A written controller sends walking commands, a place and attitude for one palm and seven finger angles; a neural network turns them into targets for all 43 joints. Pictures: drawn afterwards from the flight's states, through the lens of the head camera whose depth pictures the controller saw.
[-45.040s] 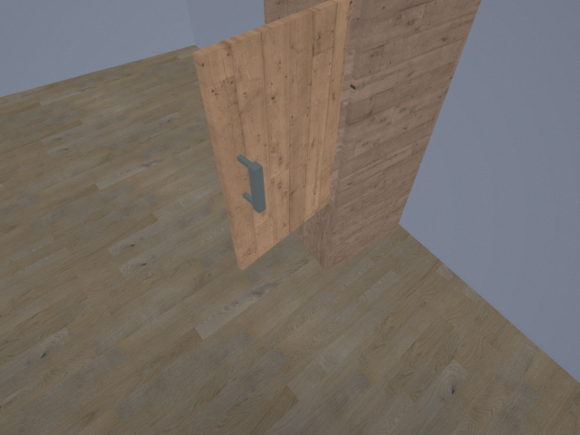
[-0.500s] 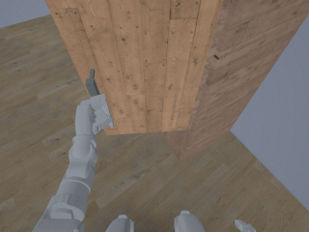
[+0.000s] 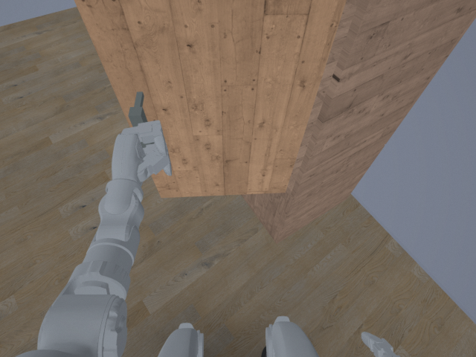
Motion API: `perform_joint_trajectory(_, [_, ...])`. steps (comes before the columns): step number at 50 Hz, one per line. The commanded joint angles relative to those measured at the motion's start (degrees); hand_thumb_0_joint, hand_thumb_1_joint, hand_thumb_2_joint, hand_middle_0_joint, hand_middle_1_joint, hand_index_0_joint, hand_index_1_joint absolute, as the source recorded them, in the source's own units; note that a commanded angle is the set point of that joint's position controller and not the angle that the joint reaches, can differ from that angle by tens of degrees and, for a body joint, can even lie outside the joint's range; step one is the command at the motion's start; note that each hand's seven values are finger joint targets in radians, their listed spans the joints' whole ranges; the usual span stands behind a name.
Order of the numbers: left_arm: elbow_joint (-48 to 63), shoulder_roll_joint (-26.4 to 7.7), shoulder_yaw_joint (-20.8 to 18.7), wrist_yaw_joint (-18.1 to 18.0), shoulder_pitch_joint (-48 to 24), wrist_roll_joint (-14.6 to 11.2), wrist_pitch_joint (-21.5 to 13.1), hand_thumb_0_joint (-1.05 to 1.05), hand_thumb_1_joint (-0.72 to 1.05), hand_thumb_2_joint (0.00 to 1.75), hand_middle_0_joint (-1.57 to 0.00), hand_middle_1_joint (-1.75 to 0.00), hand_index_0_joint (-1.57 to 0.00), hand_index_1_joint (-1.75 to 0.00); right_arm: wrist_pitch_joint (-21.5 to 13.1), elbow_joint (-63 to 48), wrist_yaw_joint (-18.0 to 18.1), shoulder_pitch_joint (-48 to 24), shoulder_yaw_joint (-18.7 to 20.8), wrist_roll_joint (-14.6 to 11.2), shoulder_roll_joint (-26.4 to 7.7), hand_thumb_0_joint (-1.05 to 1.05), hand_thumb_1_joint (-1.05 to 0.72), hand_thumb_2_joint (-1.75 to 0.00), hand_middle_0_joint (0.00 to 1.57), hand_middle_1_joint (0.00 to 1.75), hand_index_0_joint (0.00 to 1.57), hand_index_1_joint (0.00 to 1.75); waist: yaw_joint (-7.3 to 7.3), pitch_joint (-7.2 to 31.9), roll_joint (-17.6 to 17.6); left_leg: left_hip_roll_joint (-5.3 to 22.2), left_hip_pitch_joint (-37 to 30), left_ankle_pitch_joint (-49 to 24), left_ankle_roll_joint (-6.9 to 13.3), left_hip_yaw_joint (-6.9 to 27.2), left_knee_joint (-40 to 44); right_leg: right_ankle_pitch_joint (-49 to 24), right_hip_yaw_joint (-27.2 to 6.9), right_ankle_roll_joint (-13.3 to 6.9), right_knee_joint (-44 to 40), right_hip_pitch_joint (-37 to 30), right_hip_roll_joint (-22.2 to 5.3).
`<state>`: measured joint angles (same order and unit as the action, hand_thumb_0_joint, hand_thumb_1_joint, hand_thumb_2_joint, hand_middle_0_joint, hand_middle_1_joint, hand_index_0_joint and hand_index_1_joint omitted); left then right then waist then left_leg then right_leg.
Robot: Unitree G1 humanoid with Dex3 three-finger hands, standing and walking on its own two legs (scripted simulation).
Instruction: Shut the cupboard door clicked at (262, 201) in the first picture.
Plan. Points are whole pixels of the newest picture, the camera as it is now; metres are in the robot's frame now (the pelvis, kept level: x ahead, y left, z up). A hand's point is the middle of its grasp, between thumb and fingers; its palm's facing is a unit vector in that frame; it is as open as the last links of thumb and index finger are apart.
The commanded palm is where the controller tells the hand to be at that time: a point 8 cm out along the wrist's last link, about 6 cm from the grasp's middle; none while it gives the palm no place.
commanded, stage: push the door shut along its arc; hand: left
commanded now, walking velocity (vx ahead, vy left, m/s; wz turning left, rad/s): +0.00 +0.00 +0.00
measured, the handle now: (146, 127) +0.51 +0.16 +0.06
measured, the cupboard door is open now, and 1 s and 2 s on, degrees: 61 43 33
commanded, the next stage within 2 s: pull the fist back off the door in 1.34 s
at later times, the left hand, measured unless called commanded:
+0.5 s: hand (172, 131) +0.49 +0.11 +0.06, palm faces -0.16 -0.99 -0.03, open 3.1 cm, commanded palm +0.49 +0.15 +0.06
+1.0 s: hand (199, 104) +0.56 +0.07 +0.06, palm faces -0.29 -0.96 -0.04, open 3.0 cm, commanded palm +0.56 +0.11 +0.06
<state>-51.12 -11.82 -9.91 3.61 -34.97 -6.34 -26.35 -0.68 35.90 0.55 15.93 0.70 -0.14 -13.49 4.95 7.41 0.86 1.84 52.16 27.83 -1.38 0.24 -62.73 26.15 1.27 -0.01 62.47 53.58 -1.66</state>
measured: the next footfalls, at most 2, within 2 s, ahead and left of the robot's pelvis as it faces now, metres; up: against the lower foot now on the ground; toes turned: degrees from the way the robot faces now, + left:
none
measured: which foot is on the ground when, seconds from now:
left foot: down 0.00-1.00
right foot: down 0.00-1.00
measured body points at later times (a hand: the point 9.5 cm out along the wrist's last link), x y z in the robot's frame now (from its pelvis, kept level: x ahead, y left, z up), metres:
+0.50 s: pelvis -0.02 +0.01 -0.02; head +0.11 +0.02 +0.41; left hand +0.50 +0.16 +0.07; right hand +0.01 -0.26 -0.14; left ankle +0.02 +0.13 -0.66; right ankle +0.04 -0.12 -0.66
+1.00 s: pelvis -0.01 +0.01 -0.04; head +0.16 +0.01 +0.38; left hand +0.57 +0.12 +0.07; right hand -0.05 -0.24 -0.15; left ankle +0.02 +0.13 -0.66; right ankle +0.04 -0.12 -0.66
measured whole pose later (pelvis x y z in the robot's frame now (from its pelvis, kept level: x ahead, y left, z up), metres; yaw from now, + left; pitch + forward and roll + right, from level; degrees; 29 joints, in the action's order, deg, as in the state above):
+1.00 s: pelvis -0.01 +0.01 -0.04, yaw -2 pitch +28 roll -2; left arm -73.8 -28.4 -16.9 15.1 -70.0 -0.5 -17.6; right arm -0.1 35.6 -0.9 23.4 -2.0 1.6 -14.6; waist 15.5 6.4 3.3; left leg 3.4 70.8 30.2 -0.4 0.9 -73.3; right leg 26.3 1.4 0.7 69.8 71.1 0.0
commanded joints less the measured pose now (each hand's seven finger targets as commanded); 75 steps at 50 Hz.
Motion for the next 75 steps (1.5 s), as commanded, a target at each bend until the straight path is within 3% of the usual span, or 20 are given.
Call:
perform_joint_trajectory(1, [9.16,-8.06,-1.27,1.88,-27.24,-0.56,-3.8,0.0,0.9,0.9,-1.3,-1.5,-1.3,-1.5,-1.4,-4.02,0.62,5.94,3.03,-0.3,-8.45,0.0,-0.9,-0.9,0.2,0.3,0.2,0.3,2.14,23.25,-0.45,-2.06,-10.08,-12.86,2.05,-0.22,6.93,-16.24,-0.92,-0.82,-8.01,-13.32,1.61])
perform_joint_trajectory(6, [5.68,-7.72,-0.04,3.62,-34.53,-0.48,-3.86,0.0,0.9,0.9,-1.3,-1.5,-1.3,-1.5,-1.18,-3.05,0.61,7.1,2.98,-0.21,-8.77,0.0,-0.9,-0.9,0.2,0.3,0.2,0.3,4.17,22.8,-0.48,-2.01,-10.0,-11.6,2.3,0.5,6.18,-14.13,-0.67,-0.77,-7.95,-10.08,1.77])
perform_joint_trajectory(8, [4.62,-9.91,-1.49,4.22,-36.09,-0.45,-4.07,0.0,0.9,0.9,-1.3,-1.5,-1.3,-1.5,-1.16,-2.9,0.68,7.96,3.02,-0.07,-9.45,0.0,-0.9,-0.9,0.2,0.3,0.2,0.3,3.93,23.59,0.93,-2.01,-10.58,-11.55,2.33,1.08,6.16,-13.1,-0.45,-1.15,-7.48,-8.92,2.03])
perform_joint_trajectory(21, [-4.1,-13.85,-1.71,7.12,-50.49,0.68,-2.01,0.0,0.9,0.9,-1.3,-1.5,-1.3,-1.5,-1.15,-1.23,0.28,11.51,2.56,0.51,-11.19,0.0,-0.9,-0.9,0.2,0.3,0.2,0.3,8.19,24.85,3.65,-1.45,-9.7,-8.56,2.54,3.48,3.76,-7.65,0.27,-1.37,-5.76,0.1,2.31])
perform_joint_trajectory(23, [-2.95,-14.08,-1.69,7.45,-52.4,0.77,-2.14,0.0,0.9,0.9,-1.3,-1.5,-1.3,-1.5,-1.31,-1.53,0.15,12.31,2.58,0.77,-11.33,0.0,-0.9,-0.9,0.2,0.3,0.2,0.3,8.29,27.61,6.61,-1.5,-11.6,-10.53,2.56,3.73,3.17,-8.55,0.46,-1.6,-4.78,1.15,2.4])
perform_joint_trajectory(27, [-5.43,-15.69,-2.24,8.21,-54.27,1.34,-0.63,0.0,0.9,0.9,-1.3,-1.5,-1.3,-1.5,-0.85,-1.52,-0.15,13.27,2.34,0.82,-11.58,0.0,-0.9,-0.9,0.2,0.3,0.2,0.3,9.38,27.33,4.79,-1.18,-9.7,-10.3,2.67,3.91,2.53,-8.46,0.41,-1.4,-4.87,1.02,2.56])
perform_joint_trajectory(31, [-8.04,-19.68,-4.92,8.22,-57.14,1.85,0.97,0.0,0.9,0.9,-1.3,-1.5,-1.3,-1.5,-0.69,-1.67,-0.16,14.45,1.85,0.99,-11.89,0.0,-0.9,-0.9,0.2,0.3,0.2,0.3,9.95,26.92,4.49,-1.14,-6.3,-9.68,2.97,3.78,1.44,-8.08,0.24,-1.28,-4.24,1.12,2.74])
perform_joint_trajectory(34, [-7.02,-21.77,-5.9,8.53,-59.67,2.73,0.97,0.0,0.9,0.9,-1.3,-1.5,-1.3,-1.5,-0.88,-1.88,-0.34,15.41,1.85,1.23,-11.94,0.0,-0.9,-0.9,0.2,0.3,0.2,0.3,10.13,29.87,7.37,-1.05,-7.49,-11.59,3.04,3.64,0.3,-9.3,0.0,-1.37,-3.56,1.62,2.81])
perform_joint_trajectory(40, [-10.72,-22.27,-5.16,9.54,-62.29,4.06,3.44,0.0,0.9,0.9,-1.3,-1.5,-1.3,-1.5,-0.37,-1.97,-0.67,16.91,1.3,1.38,-11.74,0.0,-0.9,-0.9,0.2,0.3,0.2,0.3,11.82,28.71,7.79,-0.71,-4.94,-12.33,3.25,3.62,-1.33,-9.69,0.29,-1.27,-2.65,3.59,3.16])
perform_joint_trajectory(43, [-9.81,-28.07,-9.86,9.79,-62.63,3.92,4.28,0.0,0.9,0.9,-1.3,-1.5,-1.3,-1.5,-0.31,-2.64,-0.55,18.33,1.14,1.62,-12.09,0.0,-0.9,-0.9,0.2,0.3,0.2,0.3,11.23,32.43,6.51,-0.72,-3.36,-14.67,3.67,3.1,-2.31,-12.43,-0.17,-1.26,-2.08,-0.36,3.46])
perform_joint_trajectory(47, [-10.24,-28.52,-8.52,10.92,-65.44,5.45,5.56,0.0,0.9,0.9,-1.3,-1.5,-1.3,-1.5,-0.1,-2.22,-0.52,18.84,1.09,1.52,-11.81,0.0,-0.9,-0.9,0.2,0.3,0.2,0.3,12.38,31.94,7.17,-0.46,-1.99,-14.79,3.75,2.86,-3.43,-13.07,-0.23,-1.0,-1.92,0.5,3.56])
perform_joint_trajectory(51, [-9.87,-25.53,-5.83,12.07,-67.94,5.2,6.82,0.0,0.9,0.9,-1.3,-1.5,-1.3,-1.5,-0.24,-1.41,-0.49,19.86,1.34,1.61,-11.72,0.0,-0.9,-0.9,0.2,0.3,0.2,0.3,13.42,33.29,9.61,-0.32,-5.43,-17.34,3.61,3.21,-4.06,-14.49,0.12,-1.15,-1.87,2.86,3.68])
perform_joint_trajectory(54, [-9.42,-26.93,-6.54,12.92,-70.69,4.86,7.46,0.0,0.9,0.9,-1.3,-1.5,-1.3,-1.5,-0.56,-0.74,-0.29,20.47,1.32,1.82,-11.96,0.0,-0.9,-0.9,0.2,0.3,0.2,0.3,13.85,34.83,10.83,-0.23,-6.4,-18.6,3.57,3.54,-4.61,-15.41,0.37,-1.32,-1.42,3.32,3.74])
perform_joint_trajectory(58, [-12.04,-24.28,-4.13,13.81,-73.29,4.76,8.69,0.0,0.9,0.9,-1.3,-1.5,-1.3,-1.5,-1.14,0.09,-0.07,20.95,1.08,1.95,-11.79,0.0,-0.9,-0.9,0.2,0.3,0.2,0.3,15.86,31.83,9.77,-0.27,-4.91,-17.17,3.95,3.63,-5.16,-14.35,0.56,-1.38,-1.73,5.38,4.08])
perform_joint_trajectory(62, [-13.52,-26.75,-4.96,14.12,-76.76,5.14,9.39,0.0,0.9,0.9,-1.3,-1.5,-1.3,-1.5,-1.85,0.59,0.21,20.9,0.78,2.17,-12.09,0.0,-0.9,-0.9,0.2,0.3,0.2,0.3,16.69,31.2,10.24,-0.38,-2.05,-15.16,4.12,3.44,-6.12,-12.55,0.58,-1.4,-1.48,5.89,4.17])
perform_joint_trajectory(64, [-12.52,-27.35,-5.16,14.64,-77.94,5.17,9.22,0.0,0.9,0.9,-1.3,-1.5,-1.3,-1.5,-2.32,0.7,0.25,21.09,0.83,2.38,-12.3,0.0,-0.9,-0.9,0.2,0.3,0.2,0.3,16.72,33.76,12.17,-0.35,-4.02,-16.99,4.07,3.61,-6.68,-13.59,0.73,-1.55,-0.88,6.59,4.16])
perform_joint_trajectory(72, [-13.29,-27.12,-3.84,15.75,-82.02,6.46,11.12,0.0,0.9,0.9,-1.3,-1.5,-1.3,-1.5,-2.86,1.62,0.33,21.65,0.78,2.72,-12.5,0.0,-0.9,-0.9,0.2,0.3,0.2,0.3,17.92,34.57,15.25,-0.07,-5.48,-18.21,3.88,4.26,-8.15,-13.4,1.67,-1.85,0.41,10.6,4.54])
perform_joint_trajectory(73, [-12.42,-27.56,-14.62,4.94,-79.67,2.3,11.68,0.0,0.9,0.9,-1.3,-1.5,-1.3,-1.5,-3.23,-0.6,-0.34,23.67,0.02,3.78,-11.53,0.0,-0.9,-0.9,0.2,0.3,0.2,0.3,14.04,36.05,18.36,0.26,-5.29,-18.2,2.97,5.55,-6.42,-13.43,1.56,-1.88,0.31,9.58,3.99])
perform_joint_trajectory(74, [-13.82,-22.62,-11.35,-0.46,-76.65,3.68,12.19,0.0,0.9,0.9,-1.3,-1.5,-1.3,-1.5,-3.2,-0.51,-1.44,23.22,0.01,4.17,-11.0,0.0,-0.9,-0.9,0.2,0.3,0.2,0.3,14.45,37.06,16.91,0.58,-6.15,-18.6,2.36,6.32,-5.67,-12.86,2.17,-1.22,0.98,10.34,3.94])
perform_joint_trajectory(75, [-13.49,-20.07,-12.37,-5.27,-75.35,3.83,12.03,0.0,0.9,0.9,-1.3,-1.5,-1.3,-1.5,-2.97,-0.3,-2.4,23.7,0.61,5.09,-10.88,0.0,-0.9,-0.9,0.2,0.3,0.2,0.3,14.73,36.78,13.64,0.64,-6.19,-19.34,2.22,6.28,-5.67,-13.31,2.55,-0.67,0.67,10.06,3.79])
